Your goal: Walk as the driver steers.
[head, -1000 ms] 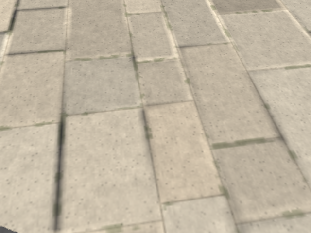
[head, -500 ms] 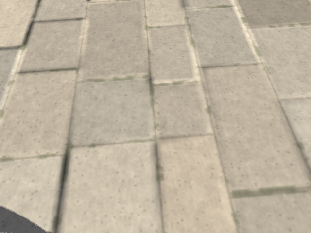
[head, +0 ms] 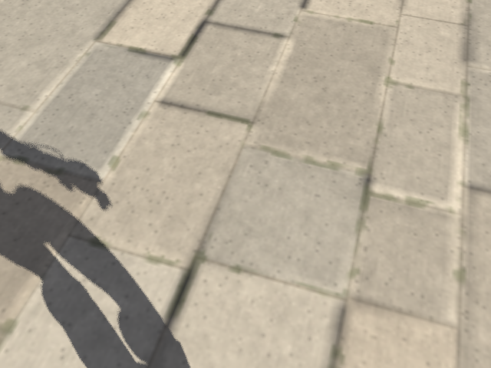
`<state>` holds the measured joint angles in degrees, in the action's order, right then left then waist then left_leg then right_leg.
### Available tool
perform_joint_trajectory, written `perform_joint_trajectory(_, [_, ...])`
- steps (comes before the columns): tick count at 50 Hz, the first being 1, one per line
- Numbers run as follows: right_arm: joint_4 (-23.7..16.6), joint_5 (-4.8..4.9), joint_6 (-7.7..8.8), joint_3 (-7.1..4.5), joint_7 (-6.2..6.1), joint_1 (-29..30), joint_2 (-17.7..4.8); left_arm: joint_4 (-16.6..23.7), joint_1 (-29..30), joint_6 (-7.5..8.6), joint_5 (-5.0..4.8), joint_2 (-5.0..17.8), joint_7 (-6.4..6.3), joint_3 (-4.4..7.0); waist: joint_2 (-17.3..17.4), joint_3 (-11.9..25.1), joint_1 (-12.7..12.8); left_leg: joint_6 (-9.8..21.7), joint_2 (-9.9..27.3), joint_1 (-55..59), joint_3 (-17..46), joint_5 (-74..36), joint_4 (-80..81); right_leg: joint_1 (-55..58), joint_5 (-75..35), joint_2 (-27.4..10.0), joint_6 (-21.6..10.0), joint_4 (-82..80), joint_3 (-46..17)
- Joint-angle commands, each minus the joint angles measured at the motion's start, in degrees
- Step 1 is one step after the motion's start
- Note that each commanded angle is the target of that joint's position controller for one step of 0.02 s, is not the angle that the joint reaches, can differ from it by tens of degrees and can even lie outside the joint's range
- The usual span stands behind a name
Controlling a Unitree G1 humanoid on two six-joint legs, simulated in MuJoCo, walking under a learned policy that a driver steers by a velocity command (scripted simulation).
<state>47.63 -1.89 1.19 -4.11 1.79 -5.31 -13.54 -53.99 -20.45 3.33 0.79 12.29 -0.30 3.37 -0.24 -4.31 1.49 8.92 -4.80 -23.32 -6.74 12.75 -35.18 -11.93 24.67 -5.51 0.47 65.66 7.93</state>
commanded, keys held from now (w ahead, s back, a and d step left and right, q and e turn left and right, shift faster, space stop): w+q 0.02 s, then w+e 0.86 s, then w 0.12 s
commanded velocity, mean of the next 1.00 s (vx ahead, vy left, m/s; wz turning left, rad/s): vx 0.50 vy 0.00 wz -0.28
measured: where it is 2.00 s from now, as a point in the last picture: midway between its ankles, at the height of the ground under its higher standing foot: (341, 183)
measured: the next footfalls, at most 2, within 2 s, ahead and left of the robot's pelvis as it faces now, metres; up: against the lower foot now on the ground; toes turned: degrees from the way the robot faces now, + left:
right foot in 0.50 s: +0.42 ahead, -0.09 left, +0.00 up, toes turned -10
left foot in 1.02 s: +0.77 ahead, -0.02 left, +0.00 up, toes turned -24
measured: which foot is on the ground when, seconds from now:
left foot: down 0.00-0.52, up 0.54-1.00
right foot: up 0.00-0.48, down 0.50-1.00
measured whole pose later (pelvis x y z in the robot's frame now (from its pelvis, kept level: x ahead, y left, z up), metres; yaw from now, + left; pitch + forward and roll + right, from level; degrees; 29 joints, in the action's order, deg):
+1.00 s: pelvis +0.56 -0.06 +0.01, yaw -23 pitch +2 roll -1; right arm 40.4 -2.0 3.4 0.3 1.3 -1.5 -14.8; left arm -50.1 -25.9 2.8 0.7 16.8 -0.5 4.1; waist 1.4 -1.8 5.5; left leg 0.4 0.5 -30.1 0.2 4.5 -30.5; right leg 2.7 23.1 7.8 -6.2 19.8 -12.4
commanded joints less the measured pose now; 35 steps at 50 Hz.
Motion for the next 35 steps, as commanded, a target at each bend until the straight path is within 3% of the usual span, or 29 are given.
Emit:
perform_joint_trajectory(1, [0.86, 1.20, -0.09, -2.76, -1.46, -11.12, -9.72, 8.07, 4.83, 2.69, -0.61, 6.69, 0.49, 1.01, -1.93, 4.91, -3.38, 10.49, 20.09, 24.90, 30.26, -12.36, 21.02, -28.64, -5.94, -1.15, -0.74, 8.75, -8.62])
perform_joint_trajectory(3, [0.46, 1.44, 1.38, -1.16, -1.84, -7.66, -5.49, 5.82, 0.43, 0.57, 1.30, 5.29, 0.65, 0.65, -1.39, 5.08, 0.41, 7.17, 15.71, 18.20, 21.18, -19.88, 22.39, -20.65, -7.27, -2.95, -0.30, 2.33, -8.86])
perform_joint_trajectory(4, [0.99, 1.54, 2.31, -0.67, -1.73, -8.53, -4.60, 5.15, -0.67, -0.48, 1.73, 4.73, 0.97, 0.54, -0.60, 5.52, 0.80, 6.63, 14.86, 17.00, 19.25, -22.93, 23.19, -18.63, -7.56, -2.82, -0.07, 0.79, -8.31])
perform_joint_trajectory(8, [3.78, 1.54, 3.86, -0.81, -1.38, -14.43, -7.07, 6.21, 4.78, -1.95, 0.93, 5.01, 1.97, 0.59, 1.85, 2.52, -0.85, 2.75, 13.38, 18.04, 13.23, -28.29, 26.17, -23.54, -15.10, -2.82, -0.28, -5.38, -7.01])
perform_joint_trajectory(12, [4.72, 1.10, 4.18, -0.22, -1.53, -17.52, -6.73, 7.86, 11.47, -1.99, -0.02, 5.35, 2.19, 0.57, 2.96, 0.28, -3.42, -1.25, 13.12, 22.63, 8.76, -27.90, 27.72, -29.00, -22.07, -0.21, -1.61, -12.37, -8.85])
perform_joint_trajectory(18, [6.46, 0.73, 4.62, 1.13, -2.91, -19.48, -5.27, 10.39, 18.69, -1.42, 0.61, 3.76, 2.80, -0.66, 3.08, -2.44, -4.89, -2.89, 14.85, 29.05, 2.44, -36.51, 27.65, -28.25, -25.56, 3.38, -3.78, -25.58, -4.10])
perform_joint_trajectory(21, [7.39, 0.49, 4.57, 1.22, -3.87, -19.56, -7.16, 10.89, 17.36, -1.27, 0.66, 4.05, 2.67, -0.77, 4.71, -0.08, -3.24, -4.05, 16.07, 32.79, -0.58, -59.28, 20.02, -21.07, -19.68, 7.40, -6.77, -30.28, 0.61])
perform_joint_trajectory(23, [7.20, 0.13, 3.96, 0.73, -4.59, -18.16, -9.33, 8.73, 8.88, -1.20, 0.81, 5.92, 2.24, -0.01, 7.02, 4.53, 0.84, -4.49, 17.37, 34.16, -1.52, -72.48, 7.62, -13.38, -13.64, 10.48, -9.46, -30.90, 1.68])
perform_joint_trajectory(24, [6.60, -0.09, 3.51, 0.41, -4.56, -16.92, -10.27, 6.47, 1.41, -0.92, 0.98, 7.75, 2.01, 0.85, 7.12, 8.22, 4.10, -4.33, 17.63, 31.66, -1.64, -69.66, -2.65, -5.59, -12.52, 11.28, -11.12, -33.17, 0.27])
perform_joint_trajectory(25, [5.12, 0.50, 3.45, 0.27, -4.23, -13.91, -10.92, 4.35, -6.67, -0.55, 1.77, 9.96, 1.63, 1.98, 4.72, 11.76, 9.14, -4.41, 15.84, 22.52, -3.07, -56.01, -17.79, 6.73, -14.06, 8.62, -13.92, -38.55, -5.14])
perform_joint_trajectory(26, [2.19, 0.91, 4.05, 1.26, -3.31, -14.86, -6.30, 4.24, -8.96, -0.82, 1.79, 15.99, 0.86, 3.72, -6.23, 15.99, 7.16, -5.70, 7.62, 4.39, -4.11, -12.98, -38.76, 20.64, -16.13, -6.40, -19.81, -39.18, -26.40])
perform_joint_trajectory(27, [-0.12, 1.06, 4.58, 1.10, -2.33, -15.31, -5.95, 4.77, -5.56, -1.21, 0.29, 17.42, 1.29, 4.09, -10.65, 19.22, 3.54, -6.47, -1.07, -13.18, 6.81, 16.89, -51.81, 28.54, -20.84, -13.90, -27.72, -46.32, -52.24])
perform_joint_trajectory(28, [-0.88, 0.30, 5.14, 1.38, -1.88, -11.77, -6.62, 4.93, -2.06, -1.42, -0.93, 15.32, 1.37, 3.84, -2.74, 12.26, 2.82, -5.71, 4.47, -18.14, 12.09, 10.91, -49.74, 22.78, -16.64, -12.51, -25.53, -48.34, -44.07])
perform_joint_trajectory(29, [-1.72, 0.80, 5.71, 1.37, -1.59, -10.09, -7.13, 5.49, 0.70, -1.53, -0.79, 11.75, 1.32, 2.95, 0.75, 6.43, 1.48, -6.08, 6.57, -17.42, 10.91, 6.71, -45.41, 14.51, -17.17, -10.94, -23.11, -50.62, -38.17])
perform_joint_trajectory(30, [-1.58, 0.68, 5.52, 1.30, -1.62, -10.08, -6.86, 5.70, 2.88, -1.47, -0.48, 9.18, 1.21, 2.21, 4.09, 2.58, -1.05, -6.69, 8.42, -14.85, 10.32, 5.24, -40.25, 7.80, -21.00, -8.03, -20.23, -52.22, -33.27])
perform_joint_trajectory(32, [-1.95, -0.90, 3.22, 1.74, -1.37, -11.52, -5.62, 5.80, 3.92, -0.65, -0.88, 8.36, 0.70, 1.58, 2.21, 2.12, -3.47, -9.00, 10.12, -9.54, 9.73, 4.65, -34.02, 1.01, -27.81, -3.37, -17.89, -53.56, -26.42])
perform_joint_trajectory(35, [-4.04, -1.11, 1.36, 2.03, -1.03, -8.85, -4.92, 5.44, 1.19, 0.55, -1.04, 11.31, 0.72, 2.26, -0.32, 2.75, -3.20, -11.33, 10.26, -9.80, 7.27, 1.45, -27.05, -0.88, -35.10, -0.36, -17.12, -54.11, -22.73])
